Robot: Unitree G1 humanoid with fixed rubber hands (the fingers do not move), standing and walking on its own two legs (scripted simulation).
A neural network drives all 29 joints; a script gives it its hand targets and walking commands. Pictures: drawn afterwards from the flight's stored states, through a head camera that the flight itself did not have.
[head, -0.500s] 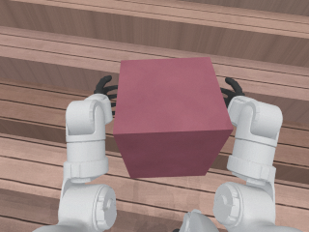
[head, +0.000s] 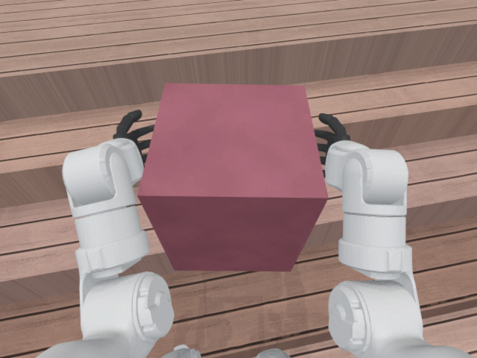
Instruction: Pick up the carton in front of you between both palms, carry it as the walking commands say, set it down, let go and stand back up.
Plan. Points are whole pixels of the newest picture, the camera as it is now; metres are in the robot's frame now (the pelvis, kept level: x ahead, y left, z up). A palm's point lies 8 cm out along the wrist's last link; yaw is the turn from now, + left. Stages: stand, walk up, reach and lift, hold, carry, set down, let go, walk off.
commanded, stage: carry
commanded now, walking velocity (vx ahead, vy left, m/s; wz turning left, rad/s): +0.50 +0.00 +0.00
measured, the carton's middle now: (233, 186) +0.37 -0.06 +0.10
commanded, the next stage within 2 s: none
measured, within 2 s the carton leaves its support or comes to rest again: neither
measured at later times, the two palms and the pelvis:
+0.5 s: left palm out of the picture +0.65 +0.13 +0.32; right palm out of the picture +0.69 -0.17 +0.33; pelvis +0.30 -0.07 +0.19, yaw -1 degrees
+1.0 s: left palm out of the picture +1.01 +0.09 +0.55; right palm out of the picture +0.96 -0.20 +0.54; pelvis +0.62 +0.00 +0.38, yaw -1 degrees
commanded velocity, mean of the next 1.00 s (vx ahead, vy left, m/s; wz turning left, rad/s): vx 0.50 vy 0.00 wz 0.00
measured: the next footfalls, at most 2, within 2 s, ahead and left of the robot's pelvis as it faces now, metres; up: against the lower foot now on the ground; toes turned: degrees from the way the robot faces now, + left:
right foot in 0.32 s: +0.39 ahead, -0.17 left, +0.17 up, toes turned -7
left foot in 0.76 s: +0.67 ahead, +0.09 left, +0.33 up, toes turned +5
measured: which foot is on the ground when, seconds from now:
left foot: down 0.00-0.36, up 0.38-0.74, down 0.76-1.00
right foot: up 0.00-0.30, down 0.32-0.82, up 0.84-1.00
